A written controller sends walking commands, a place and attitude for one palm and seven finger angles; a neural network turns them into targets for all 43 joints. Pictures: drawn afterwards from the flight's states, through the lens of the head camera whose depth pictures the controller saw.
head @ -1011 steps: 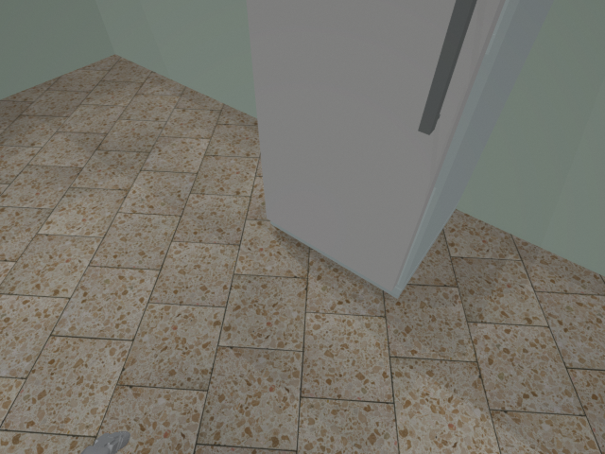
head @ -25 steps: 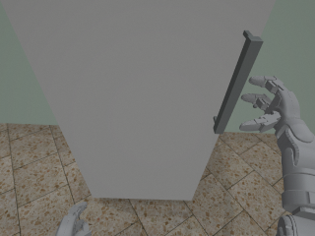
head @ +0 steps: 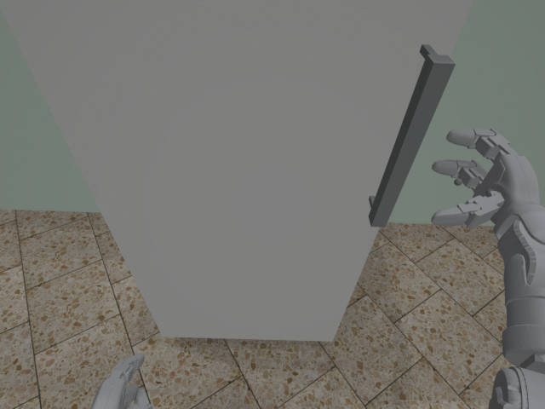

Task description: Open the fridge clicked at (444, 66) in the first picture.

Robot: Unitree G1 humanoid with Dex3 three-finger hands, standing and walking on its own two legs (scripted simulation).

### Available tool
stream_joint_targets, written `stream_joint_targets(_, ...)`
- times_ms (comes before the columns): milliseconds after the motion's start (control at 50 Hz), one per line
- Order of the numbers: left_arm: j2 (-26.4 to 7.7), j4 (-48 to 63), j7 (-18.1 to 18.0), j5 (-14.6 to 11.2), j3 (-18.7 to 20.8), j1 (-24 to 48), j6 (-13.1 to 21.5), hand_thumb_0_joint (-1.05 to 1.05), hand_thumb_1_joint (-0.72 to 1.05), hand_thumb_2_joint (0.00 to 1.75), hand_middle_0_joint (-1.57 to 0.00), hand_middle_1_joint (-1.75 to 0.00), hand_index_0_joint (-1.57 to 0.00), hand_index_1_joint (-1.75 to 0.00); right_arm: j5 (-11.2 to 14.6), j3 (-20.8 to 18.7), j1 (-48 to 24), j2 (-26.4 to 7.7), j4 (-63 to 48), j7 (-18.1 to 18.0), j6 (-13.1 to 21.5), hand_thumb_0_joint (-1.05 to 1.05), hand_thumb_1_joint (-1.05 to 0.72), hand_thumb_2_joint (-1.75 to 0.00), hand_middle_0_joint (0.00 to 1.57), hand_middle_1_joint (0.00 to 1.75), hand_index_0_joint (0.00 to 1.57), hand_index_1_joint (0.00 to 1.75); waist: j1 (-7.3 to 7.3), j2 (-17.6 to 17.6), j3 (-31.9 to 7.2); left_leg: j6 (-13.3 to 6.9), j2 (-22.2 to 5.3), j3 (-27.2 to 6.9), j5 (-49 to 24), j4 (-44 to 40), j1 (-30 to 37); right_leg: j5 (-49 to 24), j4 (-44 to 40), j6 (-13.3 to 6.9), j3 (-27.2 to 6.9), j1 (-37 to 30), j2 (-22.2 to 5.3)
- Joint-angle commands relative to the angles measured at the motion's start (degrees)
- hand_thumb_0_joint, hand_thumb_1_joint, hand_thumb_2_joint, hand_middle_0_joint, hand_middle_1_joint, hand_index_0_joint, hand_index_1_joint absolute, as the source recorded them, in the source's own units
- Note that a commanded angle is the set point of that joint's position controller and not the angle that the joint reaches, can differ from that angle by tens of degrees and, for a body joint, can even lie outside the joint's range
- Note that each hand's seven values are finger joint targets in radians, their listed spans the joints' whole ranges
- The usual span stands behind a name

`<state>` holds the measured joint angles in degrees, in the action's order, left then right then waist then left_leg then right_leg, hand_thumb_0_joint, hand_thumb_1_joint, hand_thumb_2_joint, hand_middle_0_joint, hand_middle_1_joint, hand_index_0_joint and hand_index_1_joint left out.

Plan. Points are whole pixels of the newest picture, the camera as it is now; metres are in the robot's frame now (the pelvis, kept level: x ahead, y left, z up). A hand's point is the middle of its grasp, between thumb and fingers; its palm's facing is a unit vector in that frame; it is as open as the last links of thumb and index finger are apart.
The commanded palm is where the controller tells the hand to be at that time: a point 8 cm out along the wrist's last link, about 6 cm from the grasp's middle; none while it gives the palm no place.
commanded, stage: move the hooked fingers beside the handle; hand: right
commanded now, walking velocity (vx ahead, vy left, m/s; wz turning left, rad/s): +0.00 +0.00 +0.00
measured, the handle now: (398, 148) +0.48 -0.16 +0.17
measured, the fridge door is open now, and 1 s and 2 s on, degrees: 0 0 0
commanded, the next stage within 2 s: none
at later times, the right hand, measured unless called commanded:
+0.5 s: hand (467, 181) +0.40 -0.24 +0.18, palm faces +0.02 +1.00 -0.01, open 14.0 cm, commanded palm +0.37 -0.27 +0.18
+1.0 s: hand (470, 180) +0.39 -0.23 +0.19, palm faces -0.01 +1.00 -0.01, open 14.0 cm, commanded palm +0.37 -0.28 +0.18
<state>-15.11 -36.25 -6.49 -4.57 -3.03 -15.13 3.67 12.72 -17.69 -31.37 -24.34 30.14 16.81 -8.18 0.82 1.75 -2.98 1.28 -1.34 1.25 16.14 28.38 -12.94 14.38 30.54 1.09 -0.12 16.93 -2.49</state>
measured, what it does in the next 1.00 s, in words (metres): stands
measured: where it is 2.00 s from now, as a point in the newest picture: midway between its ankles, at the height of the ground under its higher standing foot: outside the picture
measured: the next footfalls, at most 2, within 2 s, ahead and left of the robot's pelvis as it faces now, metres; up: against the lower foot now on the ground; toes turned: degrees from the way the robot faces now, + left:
none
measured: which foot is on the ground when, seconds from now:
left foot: down 0.00-1.00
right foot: down 0.00-1.00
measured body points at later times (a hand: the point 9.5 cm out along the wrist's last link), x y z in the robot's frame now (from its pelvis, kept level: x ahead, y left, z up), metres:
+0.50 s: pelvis +0.01 +0.00 +0.00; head +0.01 +0.00 +0.45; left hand +0.15 +0.25 -0.09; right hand +0.39 -0.29 +0.18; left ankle -0.01 +0.14 -0.74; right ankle +0.02 -0.13 -0.74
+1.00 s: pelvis +0.01 +0.00 +0.00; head +0.00 +0.01 +0.45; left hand +0.16 +0.25 -0.09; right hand +0.38 -0.29 +0.20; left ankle -0.01 +0.14 -0.74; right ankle +0.02 -0.13 -0.74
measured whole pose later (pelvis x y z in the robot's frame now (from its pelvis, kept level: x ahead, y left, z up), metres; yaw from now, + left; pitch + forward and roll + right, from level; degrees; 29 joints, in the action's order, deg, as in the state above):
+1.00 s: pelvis +0.01 +0.00 +0.00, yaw +0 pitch +1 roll +1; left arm -15.7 -35.6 -6.5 -5.0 -3.0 -15.6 3.2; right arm 14.6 -18.9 -29.6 -26.2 28.7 21.1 -8.7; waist 0.1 2.2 -4.3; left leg 1.2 -1.3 1.7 17.7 29.1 -12.8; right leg 16.1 31.9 1.3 -0.6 17.3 -2.5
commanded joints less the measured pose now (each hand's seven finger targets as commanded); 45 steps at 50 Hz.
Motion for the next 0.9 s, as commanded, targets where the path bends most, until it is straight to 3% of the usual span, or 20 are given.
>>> stream_joint_targets(0, -7.9, 8.2, -0.5, 0.3, 3.2, 4.4, 3.1, 0.0, 0.9, 0.9, -0.2, -0.3, -0.2, -0.3, 1.4, -3.8, -28.1, -15.0, -11.7, 1.1, 4.6, 0.0, 0.5, -0.3, 0.3, 1.2, 0.3, 1.2, 0.72, 1.4, -13.9, -2.2, 2.6, 1.1, -11.5, -4.3, -1.6, -8.7, -3.2, -3.1, 0.5, -9.3, 2.2)
stream_joint_targets(40, -7.8, 8.5, -0.4, 0.3, 3.0, 4.3, 3.2, 0.0, 0.9, 0.9, -0.2, -0.3, -0.2, -0.3, 1.5, -3.0, -28.4, -14.1, -11.9, 1.5, 5.1, 0.0, 0.5, -0.3, 0.3, 1.2, 0.3, 1.2, 0.58, 2.4, -14.7, -2.4, 2.6, 1.4, -12.4, -3.7, -1.4, -9.8, -3.2, -2.9, 0.2, -9.8, 2.3)
stream_joint_targets(100, -8.0, 8.8, -0.2, 0.4, 3.2, 4.0, 3.3, 0.0, 0.9, 0.9, -0.2, -0.3, -0.2, -0.3, 1.6, -5.5, -25.7, -16.5, -11.7, 1.7, 5.8, 0.0, 0.5, -0.3, 0.3, 1.2, 0.3, 1.2, -0.17, 1.1, -16.6, -2.4, 2.6, 1.4, -14.9, -3.1, 0.4, -11.9, -2.8, -3.0, 0.4, -9.9, 2.2)
stream_joint_targets(120, -7.8, 8.9, -0.2, 0.3, 3.1, 4.1, 3.3, 0.0, 0.9, 0.9, -0.2, -0.3, -0.2, -0.3, 1.7, -4.5, -25.6, -15.2, -11.0, 1.9, 5.5, 0.0, 0.5, -0.3, 0.3, 1.2, 0.3, 1.2, -0.04, 1.8, -15.5, -2.3, 2.6, 1.3, -14.8, -3.2, -0.2, -11.5, -2.8, -3.0, 0.6, -9.6, 2.3)
stream_joint_targets(160, -8.1, 8.6, -0.1, 0.2, 3.3, 3.8, 3.3, 0.0, 0.9, 0.9, -0.2, -0.3, -0.2, -0.3, 1.9, -4.4, -24.2, -15.3, -9.5, 2.2, 5.5, 0.0, 0.5, -0.3, 0.3, 1.2, 0.3, 1.2, 0.16, 0.0, -13.5, -2.2, 2.8, 1.5, -14.1, -3.5, -0.9, -10.9, -2.7, -3.1, 0.8, -8.5, 2.1)
stream_joint_targets(220, -8.1, 9.0, 0.0, 0.2, 3.3, 3.8, 3.2, 0.0, 0.9, 0.9, -0.2, -0.3, -0.2, -0.3, 1.7, -3.4, -25.2, -14.2, -9.8, 2.6, 4.7, 0.0, 0.5, -0.3, 0.3, 1.2, 0.3, 1.2, 0.34, 1.1, -13.4, -2.2, 2.7, 1.5, -14.8, -3.1, -1.6, -11.3, -2.7, -3.0, 0.7, -8.7, 2.2)
stream_joint_targets(300, -8.4, 9.4, 0.1, 0.3, 3.4, 3.5, 2.9, 0.0, 0.9, 0.9, -0.2, -0.3, -0.2, -0.3, 2.1, -7.7, -22.7, -18.4, -10.4, 2.8, 4.9, 0.0, 0.5, -0.3, 0.3, 1.2, 0.3, 1.2, -0.47, -0.2, -15.3, -2.2, 2.6, 1.2, -17.2, -2.6, 0.3, -12.9, -2.0, -3.2, 1.0, -8.4, 2.2)
stream_joint_targets(360, -8.3, 9.6, 0.0, 0.3, 3.4, 3.5, 2.8, 0.0, 0.9, 0.9, -0.2, -0.3, -0.2, -0.3, 2.2, -6.5, -24.7, -17.9, -12.4, 3.2, 5.8, 0.0, 0.5, -0.3, 0.3, 1.2, 0.3, 1.2, 0.33, 0.4, -15.5, -2.1, 2.7, 1.2, -17.6, -2.5, 0.1, -13.4, -1.6, -3.2, 1.3, -8.8, 2.1)
stream_joint_targets(380, -8.2, 9.4, -0.1, 0.3, 3.4, 3.5, 2.8, 0.0, 0.9, 0.9, -0.2, -0.3, -0.2, -0.3, 2.2, -8.0, -24.8, -19.2, -11.6, 3.1, 5.8, 0.0, 0.5, -0.3, 0.3, 1.2, 0.3, 1.2, 0.19, 1.0, -15.0, -2.1, 2.7, 1.0, -17.4, -2.7, -0.3, -13.0, -1.6, -3.2, 1.1, -8.6, 2.2)
stream_joint_targets(480, -7.9, 9.6, -0.1, 0.1, 3.4, 3.7, 3.6, 0.0, 0.9, 0.9, -0.2, -0.3, -0.2, -0.3, 2.3, -3.1, -27.2, -14.5, -16.3, 3.8, 6.5, 0.0, 0.5, -0.3, 0.3, 1.2, 0.3, 1.2, 1.03, 6.2, -17.2, -2.5, 2.9, 1.4, -18.4, -2.0, -1.3, -15.7, -1.0, -2.9, 0.6, -12.3, 2.1)
stream_joint_targets(540, -7.9, 9.3, 0.0, 0.0, 3.3, 3.8, 3.6, 0.0, 0.9, 0.9, -0.2, -0.3, -0.2, -0.3, 2.8, -1.2, -23.7, -11.3, -13.8, 3.9, 4.6, 0.0, 0.5, -0.3, 0.3, 1.2, 0.3, 1.2, 0.89, 3.5, -14.5, -2.5, 3.0, 2.1, -17.5, -2.2, -2.3, -14.8, -1.4, -2.7, 0.2, -11.2, 2.0)
stream_joint_targets(600, -8.2, 9.1, 0.0, 0.0, 3.3, 3.8, 3.1, 0.0, 0.9, 0.9, -0.2, -0.3, -0.2, -0.3, 2.7, -2.5, -21.7, -12.1, -10.6, 3.1, 2.3, 0.0, 0.5, -0.3, 0.3, 1.2, 0.3, 1.2, 0.37, -0.5, -12.8, -2.3, 2.8, 2.2, -16.0, -2.4, -2.5, -12.6, -2.0, -2.8, 0.2, -8.7, 2.1)
stream_joint_targets(640, -8.4, 9.3, 0.1, 0.2, 3.4, 3.8, 2.6, 0.0, 0.9, 0.9, -0.2, -0.3, -0.2, -0.3, 2.2, -5.8, -21.0, -15.4, -10.3, 2.0, 1.6, 0.0, 0.5, -0.3, 0.3, 1.2, 0.3, 1.2, -0.45, -2.1, -13.4, -2.2, 2.7, 2.0, -16.5, -2.3, -1.4, -12.8, -2.1, -2.9, 0.4, -7.7, 2.2)
stream_joint_targets(660, -8.4, 9.5, 0.2, 0.3, 3.4, 3.9, 2.3, 0.0, 0.9, 0.9, -0.2, -0.3, -0.2, -0.3, 2.1, -7.7, -19.2, -17.6, -10.7, 1.5, 2.0, 0.0, 0.5, -0.3, 0.3, 1.2, 0.3, 1.2, -1.17, -2.1, -14.0, -2.2, 2.7, 1.9, -17.2, -2.4, -0.2, -13.5, -1.9, -3.0, 0.9, -7.6, 2.3)
stream_joint_targets(760, -7.7, 10.8, 0.3, 0.8, 3.2, 4.5, 2.1, 0.0, 0.9, 0.9, -0.2, -0.3, -0.2, -0.3, 1.7, -10.2, -23.3, -20.9, -18.7, 0.7, 6.1, 0.0, 0.5, -0.3, 0.3, 1.2, 0.3, 1.2, -1.12, 0.6, -18.6, -2.2, 2.5, 1.1, -22.2, -1.4, 3.7, -17.8, -1.2, -3.2, 1.4, -9.7, 2.0)
stream_joint_targets(780, -7.5, 10.8, 0.3, 0.8, 3.2, 4.7, 2.2, 0.0, 0.9, 0.9, -0.2, -0.3, -0.2, -0.3, 1.7, -10.6, -23.0, -20.8, -19.0, 1.0, 6.7, 0.0, 0.5, -0.3, 0.3, 1.2, 0.3, 1.2, -1.06, 1.7, -19.5, -2.3, 2.6, 0.9, -23.6, -1.2, 4.1, -18.9, -1.1, -3.2, 1.4, -10.6, 2.1)
stream_joint_targets(840, -7.1, 10.7, 0.2, 0.5, 3.0, 5.2, 2.9, 0.0, 0.9, 0.9, -0.2, -0.3, -0.2, -0.3, 2.2, -5.9, -23.0, -15.6, -20.1, 2.7, 6.9, 0.0, 0.5, -0.3, 0.3, 1.2, 0.3, 1.2, -0.22, 6.2, -17.6, -2.4, 2.7, 1.3, -22.3, -1.6, 1.7, -18.6, -1.2, -2.8, 1.2, -12.4, 2.0)
stream_joint_targets(880, -7.5, 9.8, -0.1, -0.1, 3.1, 5.0, 2.8, 0.0, 0.9, 0.9, -0.2, -0.3, -0.2, -0.3, 2.9, -2.2, -20.4, -11.6, -15.0, 4.2, 4.4, 0.0, 0.5, -0.3, 0.3, 1.2, 0.3, 1.2, 0.9, 3.7, -12.8, -2.2, 2.8, 1.5, -19.4, -2.6, -1.1, -15.1, -1.4, -3.0, 1.3, -10.4, 1.9)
